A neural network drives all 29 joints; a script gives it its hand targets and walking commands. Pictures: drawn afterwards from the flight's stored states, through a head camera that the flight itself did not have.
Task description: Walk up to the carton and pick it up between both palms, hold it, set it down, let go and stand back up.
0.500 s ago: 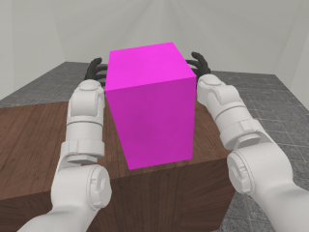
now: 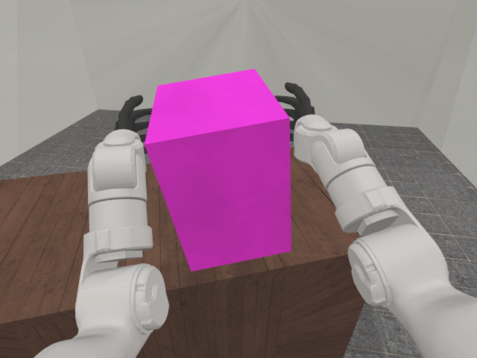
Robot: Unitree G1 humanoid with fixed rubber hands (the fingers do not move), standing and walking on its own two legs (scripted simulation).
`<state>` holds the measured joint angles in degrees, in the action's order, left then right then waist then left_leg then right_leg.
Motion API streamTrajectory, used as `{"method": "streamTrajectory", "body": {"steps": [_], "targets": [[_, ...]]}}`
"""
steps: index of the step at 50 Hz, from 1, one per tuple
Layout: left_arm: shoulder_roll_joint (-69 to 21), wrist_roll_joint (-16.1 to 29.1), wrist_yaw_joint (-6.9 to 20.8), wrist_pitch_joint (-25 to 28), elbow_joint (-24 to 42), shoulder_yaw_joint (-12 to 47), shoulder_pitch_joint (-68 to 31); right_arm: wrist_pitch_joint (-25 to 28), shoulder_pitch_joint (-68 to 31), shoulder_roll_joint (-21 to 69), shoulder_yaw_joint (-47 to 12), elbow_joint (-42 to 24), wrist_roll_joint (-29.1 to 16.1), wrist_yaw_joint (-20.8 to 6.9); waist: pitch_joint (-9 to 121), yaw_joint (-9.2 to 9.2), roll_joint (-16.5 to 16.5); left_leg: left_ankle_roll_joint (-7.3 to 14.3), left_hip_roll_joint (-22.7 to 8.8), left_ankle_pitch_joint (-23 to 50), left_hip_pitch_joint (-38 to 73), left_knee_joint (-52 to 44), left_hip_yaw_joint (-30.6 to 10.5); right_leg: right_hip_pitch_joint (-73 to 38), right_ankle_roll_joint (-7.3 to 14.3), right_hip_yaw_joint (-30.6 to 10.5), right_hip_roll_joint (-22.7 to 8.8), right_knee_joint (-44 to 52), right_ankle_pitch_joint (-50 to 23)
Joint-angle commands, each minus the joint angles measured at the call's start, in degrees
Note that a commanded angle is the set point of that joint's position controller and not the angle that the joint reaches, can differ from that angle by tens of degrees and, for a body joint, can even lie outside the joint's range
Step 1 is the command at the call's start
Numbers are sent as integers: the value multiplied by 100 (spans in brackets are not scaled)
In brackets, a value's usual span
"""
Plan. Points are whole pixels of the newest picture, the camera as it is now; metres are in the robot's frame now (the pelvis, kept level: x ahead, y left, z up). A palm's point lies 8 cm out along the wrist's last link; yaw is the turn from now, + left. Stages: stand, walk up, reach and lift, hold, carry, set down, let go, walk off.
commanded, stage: hold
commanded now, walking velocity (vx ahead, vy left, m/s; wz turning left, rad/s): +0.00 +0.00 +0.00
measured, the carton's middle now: (223, 167) +0.40 +0.00 +0.21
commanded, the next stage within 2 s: none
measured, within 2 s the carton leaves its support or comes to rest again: neither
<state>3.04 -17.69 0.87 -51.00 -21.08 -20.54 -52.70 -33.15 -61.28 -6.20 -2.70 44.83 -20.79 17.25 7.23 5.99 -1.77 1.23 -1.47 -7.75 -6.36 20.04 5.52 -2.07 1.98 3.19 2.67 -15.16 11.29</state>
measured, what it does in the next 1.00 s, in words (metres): stands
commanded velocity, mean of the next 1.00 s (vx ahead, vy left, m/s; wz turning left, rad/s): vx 0.00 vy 0.00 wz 0.00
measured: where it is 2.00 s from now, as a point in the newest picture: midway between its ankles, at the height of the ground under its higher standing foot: outside the picture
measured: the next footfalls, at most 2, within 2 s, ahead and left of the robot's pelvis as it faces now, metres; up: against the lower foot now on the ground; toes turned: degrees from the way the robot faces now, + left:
none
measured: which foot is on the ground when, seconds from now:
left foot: down 0.00-1.00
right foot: down 0.00-1.00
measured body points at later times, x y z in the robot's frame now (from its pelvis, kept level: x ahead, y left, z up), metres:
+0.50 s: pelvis -0.01 -0.01 +0.00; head -0.11 +0.02 +0.44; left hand +0.38 +0.15 +0.31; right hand +0.38 -0.13 +0.32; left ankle +0.04 +0.10 -0.75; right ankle -0.02 -0.09 -0.75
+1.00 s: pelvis -0.01 +0.00 +0.00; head -0.11 +0.02 +0.44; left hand +0.37 +0.16 +0.31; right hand +0.37 -0.12 +0.32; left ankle +0.04 +0.10 -0.75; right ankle -0.02 -0.09 -0.75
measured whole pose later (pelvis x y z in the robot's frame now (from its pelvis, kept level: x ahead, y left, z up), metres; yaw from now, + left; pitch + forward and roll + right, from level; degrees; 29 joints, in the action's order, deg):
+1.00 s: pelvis -0.01 +0.00 +0.00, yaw +1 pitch -5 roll -1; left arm 4.5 -17.4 0.6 -49.3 -26.9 -22.2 -58.5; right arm -33.5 -65.5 -6.4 -1.2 48.6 -19.5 17.1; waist 8.5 5.4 -1.7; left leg 1.4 -1.4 -6.3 -8.8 20.2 4.4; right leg 0.5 2.2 4.1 2.7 -16.2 10.7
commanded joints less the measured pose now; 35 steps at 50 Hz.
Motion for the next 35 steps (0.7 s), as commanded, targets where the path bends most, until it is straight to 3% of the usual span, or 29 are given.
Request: {"method": "streamTrajectory", "body": {"steps": [1,4,6,7,8,9,10,11,13,14,15,17,18,19,21,22,23,26,27,28,29,30,32,34,35], "targets": [[-3074,1371,639,530,926,2154,-4616,240,-4172,3231,-1068,-1863,-815,-677,2078,-40,414,-349,86,1377,1396,33,-615,578,-435,-334,157,108,-1584],[-2938,1043,565,461,658,1797,-4267,208,-4086,3157,-996,-1666,-721,-734,1776,-137,330,-254,70,1091,1285,-34,-558,745,-372,-351,136,143,-1351],[-2802,914,578,516,-33,1469,-4369,267,-4492,3112,-808,-1438,-520,-826,1434,-272,120,-133,69,372,1014,-191,-509,1048,-372,-317,105,248,-438],[-2784,893,620,490,-9,1472,-4380,254,-4404,3136,-743,-1310,-487,-852,1413,-278,116,-113,53,219,930,-240,-510,1029,-358,-365,68,273,-321],[-2793,870,650,552,-381,1439,-4563,277,-4473,3009,-580,-972,-289,-906,1208,-212,188,-118,-20,-198,801,-369,-553,1194,-315,-376,58,294,20],[-2836,907,688,518,-418,1515,-4363,262,-4449,2998,-586,-969,-325,-911,1209,-264,221,-94,19,-112,749,-331,-505,1134,-321,-428,31,291,-41],[-2980,995,686,577,-181,1652,-4625,269,-4333,3093,-508,-827,-315,-933,1463,-105,402,-129,-14,-134,811,-344,-513,1018,-321,-421,54,245,-160],[-2907,1028,689,568,-433,1603,-4648,302,-4546,2964,-372,-793,-252,-940,1489,-122,296,-124,-1,-203,763,-317,-514,1081,-314,-454,37,311,-51],[-3091,1168,614,712,-423,1674,-5099,390,-4735,3024,-305,-694,-273,-1001,1902,-97,437,-177,-68,-267,850,-371,-586,1082,-316,-401,88,215,-87],[-3153,1278,612,765,-416,1759,-5148,379,-4651,3065,-227,-552,-229,-979,1733,28,487,-206,-43,-229,757,-312,-596,1121,-317,-454,45,251,-101],[-3039,1126,616,820,-934,1470,-5057,428,-4843,3006,-126,-461,-91,-1009,1579,-43,351,-121,-42,-358,642,-353,-588,1145,-337,-445,22,282,31],[-3116,1205,627,847,-952,1565,-4938,434,-4874,3059,-113,-477,-101,-973,1546,-71,386,-148,12,-276,661,-297,-561,1200,-369,-488,-17,328,105],[-3178,1338,641,915,-885,1696,-5170,455,-4820,2902,51,-297,-24,-984,1663,105,443,-226,-94,-402,728,-318,-657,1300,-314,-463,10,257,117],[-3294,1255,624,914,-827,1737,-5243,424,-4634,2908,61,-68,-63,-986,1582,116,651,-272,-156,-519,662,-417,-723,1271,-309,-494,25,225,96],[-3151,1244,629,994,-1021,1515,-5233,470,-4787,2929,-15,-42,-124,-1011,1670,-41,510,-243,-47,-119,785,-273,-616,1208,-298,-474,7,267,-72],[-3304,1358,577,1008,-574,1736,-5194,479,-4627,3003,-102,-224,-227,-999,2008,63,617,-286,-95,175,885,-246,-718,1030,-326,-485,30,203,-523],[-3263,1333,565,960,-693,1700,-5087,441,-4496,2950,-160,-175,-241,-969,1995,49,668,-300,-29,311,887,-194,-688,1015,-321,-503,29,204,-628],[-2926,1109,673,907,-983,1229,-4745,386,-4645,3051,-321,-306,-334,-881,1676,-161,205,-135,114,749,955,-42,-577,884,-434,-512,-15,265,-1021],[-2830,1096,718,900,-803,1163,-4626,368,-4481,3132,-395,-476,-413,-851,1716,-158,173,-117,205,867,1043,28,-528,866,-503,-534,-55,234,-1354],[-2897,1119,703,875,-511,1362,-4625,372,-4306,3149,-549,-568,-568,-811,1974,-139,385,-170,245,1178,1139,94,-566,674,-488,-495,-17,145,-1763],[-2821,1103,713,891,-546,1343,-4823,358,-4557,3134,-612,-635,-599,-786,1942,-157,259,-184,208,1126,1152,79,-615,783,-510,-463,0,143,-1715],[-2986,1140,712,877,-70,1533,-4769,361,-4397,3280,-829,-912,-791,-739,2297,-156,393,-192,262,1548,1335,182,-578,629,-533,-451,24,46,-2204],[-2755,1049,736,826,-405,1311,-4753,268,-4522,3228,-823,-900,-726,-693,1839,-164,127,-175,279,1341,1313,154,-619,827,-569,-434,7,143,-2060],[-2819,997,737,823,-219,1362,-4823,318,-4643,3333,-817,-1235,-744,-648,1941,-201,236,-224,332,1445,1339,236,-568,806,-608,-411,-14,102,-2212],[-2891,1028,745,724,61,1531,-4555,264,-4440,3264,-856,-1402,-785,-591,1965,-53,290,-251,299,1599,1419,256,-604,738,-593,-458,-22,86,-2521]]}}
